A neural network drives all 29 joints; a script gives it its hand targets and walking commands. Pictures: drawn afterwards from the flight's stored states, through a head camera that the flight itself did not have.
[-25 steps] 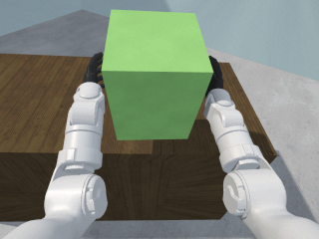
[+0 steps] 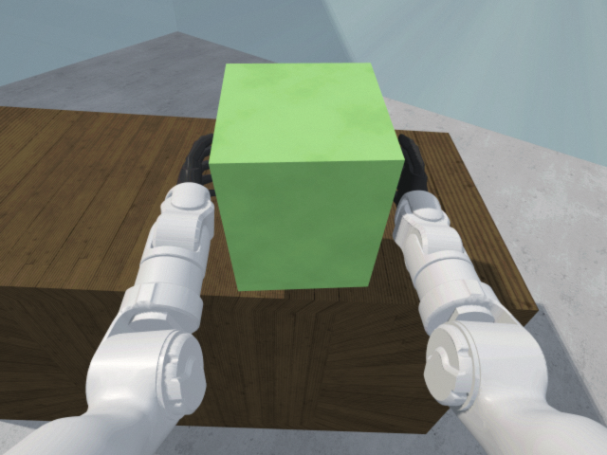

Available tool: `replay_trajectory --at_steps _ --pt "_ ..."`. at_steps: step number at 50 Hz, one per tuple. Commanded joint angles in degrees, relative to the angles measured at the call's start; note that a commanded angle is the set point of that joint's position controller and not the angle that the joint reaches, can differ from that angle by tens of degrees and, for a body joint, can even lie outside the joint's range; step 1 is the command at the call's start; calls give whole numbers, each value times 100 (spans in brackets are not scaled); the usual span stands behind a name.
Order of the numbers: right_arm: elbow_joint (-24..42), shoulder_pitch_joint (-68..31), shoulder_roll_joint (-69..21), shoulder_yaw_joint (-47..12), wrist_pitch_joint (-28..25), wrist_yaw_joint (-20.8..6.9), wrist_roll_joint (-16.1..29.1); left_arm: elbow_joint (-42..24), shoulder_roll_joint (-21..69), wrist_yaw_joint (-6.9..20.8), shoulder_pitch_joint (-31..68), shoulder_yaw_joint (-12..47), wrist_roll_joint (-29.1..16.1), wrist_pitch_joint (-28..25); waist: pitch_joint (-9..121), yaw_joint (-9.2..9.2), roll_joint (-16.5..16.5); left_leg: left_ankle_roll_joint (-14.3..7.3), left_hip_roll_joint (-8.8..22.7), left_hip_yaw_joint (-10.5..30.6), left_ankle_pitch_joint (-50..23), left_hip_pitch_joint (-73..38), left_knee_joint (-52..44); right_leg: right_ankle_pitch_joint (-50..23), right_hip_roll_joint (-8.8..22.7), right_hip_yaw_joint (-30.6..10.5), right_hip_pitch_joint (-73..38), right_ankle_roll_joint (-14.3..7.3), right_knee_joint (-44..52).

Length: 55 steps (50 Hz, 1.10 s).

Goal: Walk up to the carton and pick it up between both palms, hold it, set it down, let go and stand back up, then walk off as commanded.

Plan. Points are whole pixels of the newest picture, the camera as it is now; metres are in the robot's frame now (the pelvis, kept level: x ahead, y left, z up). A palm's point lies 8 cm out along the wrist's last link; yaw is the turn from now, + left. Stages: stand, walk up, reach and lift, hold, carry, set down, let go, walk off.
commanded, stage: set down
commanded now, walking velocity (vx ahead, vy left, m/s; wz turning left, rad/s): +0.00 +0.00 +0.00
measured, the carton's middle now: (301, 182) +0.46 +0.03 +0.15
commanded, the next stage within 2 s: none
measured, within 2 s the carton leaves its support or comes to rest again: rests again in 1.82 s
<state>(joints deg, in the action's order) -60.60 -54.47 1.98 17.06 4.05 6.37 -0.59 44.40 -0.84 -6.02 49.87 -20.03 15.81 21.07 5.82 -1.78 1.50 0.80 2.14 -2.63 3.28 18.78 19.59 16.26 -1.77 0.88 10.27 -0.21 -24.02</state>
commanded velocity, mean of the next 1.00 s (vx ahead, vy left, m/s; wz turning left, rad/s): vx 0.00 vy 0.00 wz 0.00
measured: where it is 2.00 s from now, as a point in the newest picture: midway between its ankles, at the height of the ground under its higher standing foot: outside the picture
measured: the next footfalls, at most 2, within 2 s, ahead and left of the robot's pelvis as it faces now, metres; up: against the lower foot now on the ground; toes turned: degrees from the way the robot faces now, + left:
none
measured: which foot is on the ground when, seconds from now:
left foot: down 0.00-1.00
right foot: down 0.00-1.00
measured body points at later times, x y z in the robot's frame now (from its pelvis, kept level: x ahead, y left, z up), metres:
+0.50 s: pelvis +0.01 +0.00 +0.00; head +0.00 +0.00 +0.45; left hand +0.44 +0.17 +0.16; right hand +0.46 -0.12 +0.16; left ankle +0.07 +0.13 -0.74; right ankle -0.04 -0.09 -0.74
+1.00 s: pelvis +0.02 -0.01 +0.00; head +0.02 +0.00 +0.45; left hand +0.44 +0.17 +0.14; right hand +0.47 -0.13 +0.14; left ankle +0.07 +0.13 -0.74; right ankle -0.04 -0.09 -0.74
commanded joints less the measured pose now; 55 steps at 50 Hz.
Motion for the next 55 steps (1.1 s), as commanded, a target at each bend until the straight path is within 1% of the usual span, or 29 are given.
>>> replay_trajectory --at_steps 1,3,5,10,11,12,13,16,17,20,23,27,29,30,33,34,35,36,37,38,40,42,43,44,48,49,51,53,55 --pt "1141 -5463 -3083 -673 -688 -1143 -635 -1080 3168 545 5856 1305 -696 -968 4029 -200 -21 -109 -41 -186 -964 -2980 143 -2138 83 338 454 360 741" --pt "946 -5271 -2914 -560 -686 -1184 -714 -762 3220 532 5613 1277 -575 -868 3568 -175 4 -81 -40 -165 -1037 -2958 119 -1944 35 429 506 293 854" --pt "549 -5182 -2654 -136 -607 -1164 -987 52 3015 577 5248 798 -396 -795 2788 -124 331 -215 -66 -225 -223 -2581 -111 -1755 126 295 553 376 927" --pt "290 -4891 -2531 222 -605 -1260 -1236 86 3023 668 4881 591 -224 -766 2718 -107 31 -183 -14 -262 -292 -2667 -140 -1654 127 306 426 357 889" --pt "321 -5000 -2574 277 -686 -1279 -1261 -434 3156 612 5451 851 -382 -901 3340 -48 -57 -84 32 -209 -605 -2914 -63 -1469 80 372 494 287 876" --pt "612 -5239 -2639 37 -787 -1301 -1248 -417 3186 585 5432 881 -447 -935 3571 -169 -30 -68 26 -249 -1064 -3041 74 -1983 78 398 481 363 767" --pt "369 -5168 -2627 112 -725 -1310 -1320 -362 2996 565 5491 648 -345 -969 3325 -214 314 -140 15 -234 -888 -2873 8 -2086 88 330 400 364 833" --pt "681 -5238 -2910 -60 -891 -1345 -1266 -546 3205 523 5451 832 -363 -1133 4087 -268 8 -52 -38 -243 -1491 -2868 187 -2761 108 351 252 412 659" --pt "540 -5201 -2781 45 -898 -1339 -1315 -358 3137 557 5309 746 -310 -1104 3942 -245 96 -50 -58 -271 -1565 -2828 198 -2961 136 364 232 411 700" --pt "450 -5048 -2771 179 -835 -1336 -1490 -117 2980 591 5102 422 -201 -1061 3567 -306 406 -167 -32 -297 -1247 -2621 126 -2905 166 361 210 449 701" --pt "226 -4900 -2698 275 -840 -1409 -1469 -190 3088 592 5144 421 -91 -1081 3294 -344 149 -114 12 -250 -1332 -2732 47 -2758 174 333 407 480 662" --pt "341 -4880 -2597 434 -861 -1406 -1709 -96 3128 615 4957 391 -167 -1082 3334 -218 266 -125 39 -227 -1334 -2848 70 -2570 178 419 581 498 723" --pt "327 -4934 -2706 357 -878 -1450 -1709 -168 3003 648 5075 299 -78 -1113 3420 -288 333 -140 -24 -305 -1451 -2723 98 -3142 218 348 255 545 642" --pt "334 -5018 -2607 456 -926 -1473 -1740 -87 3092 637 4928 400 -109 -1116 3482 -271 171 -101 -23 -290 -1400 -2661 69 -3053 229 366 354 528 607" --pt "438 -5017 -2636 543 -896 -1503 -1868 -5 2946 632 4834 120 -3 -1085 3123 -417 361 -211 -54 -322 -924 -2295 -77 -2910 253 292 261 537 644" --pt "320 -4916 -2779 597 -929 -1514 -1902 -248 3043 597 5168 228 -51 -1221 3365 -313 271 -145 -3 -298 -1024 -2449 -40 -2814 286 358 337 600 592" --pt "344 -5053 -2828 649 -940 -1536 -1963 -366 3006 556 5333 227 1 -1243 3611 -418 238 -170 -11 -328 -1059 -2411 -28 -2571 253 366 351 544 644" --pt "267 -4985 -2848 647 -942 -1544 -1984 -281 3036 588 5271 185 -4 -1252 3631 -323 328 -158 -27 -299 -1329 -2593 101 -3016 240 374 387 577 589" --pt "162 -4969 -2695 802 -938 -1560 -1994 -188 3034 566 5220 180 24 -1234 3617 -367 235 -157 18 -262 -1233 -2534 24 -2678 254 365 505 523 638" --pt "303 -4857 -2564 862 -987 -1582 -2163 -139 3121 544 5171 267 -2 -1240 3579 -170 287 -92 42 -238 -1178 -2722 26 -2356 210 460 779 519 701" --pt "347 -4985 -2619 951 -1065 -1633 -2132 -97 3147 503 5029 226 44 -1268 3878 -331 86 -111 8 -335 -1341 -2693 124 -2541 233 379 744 456 697" --pt "360 -5072 -2600 1055 -1062 -1653 -2269 -295 3070 461 5388 265 -1 -1306 3818 -249 167 -107 12 -274 -1262 -2676 123 -2340 209 489 903 461 721" --pt "181 -5027 -2670 924 -1005 -1644 -2231 -134 3023 462 5197 70 106 -1318 3691 -441 324 -180 33 -339 -1419 -2640 121 -2711 240 380 771 494 704" --pt "115 -4860 -2639 935 -1020 -1650 -2278 -212 3046 500 5124 174 69 -1300 3618 -285 330 -183 -19 -314 -1378 -2523 85 -2765 250 458 642 531 680" --pt "65 -4906 -2447 1147 -933 -1687 -2349 94 2910 506 4890 -41 192 -1238 3396 -364 286 -197 -5 -355 -943 -2303 -31 -2499 293 340 643 515 643" --pt "218 -4837 -2564 1127 -951 -1694 -2377 -259 3084 487 5086 57 176 -1276 3583 -302 186 -152 12 -242 -1201 -2527 18 -2438 249 390 794 530 645" --pt "227 -4823 -2565 1212 -841 -1708 -2422 41 2865 487 4748 -232 277 -1194 3139 -401 505 -275 -52 -429 -687 -2201 -132 -2423 221 403 536 537 651" --pt "51 -4726 -2394 1293 -841 -1750 -2435 -43 2837 482 4815 -234 308 -1158 3232 -318 208 -230 1 -299 -1231 -2511 48 -2561 289 354 875 507 662" --pt "172 -4722 -2511 1254 -892 -1752 -2488 -218 2843 480 4960 -110 191 -1231 3475 -255 310 -196 -1 -295 -1487 -2555 99 -2749 276 433 763 550 581"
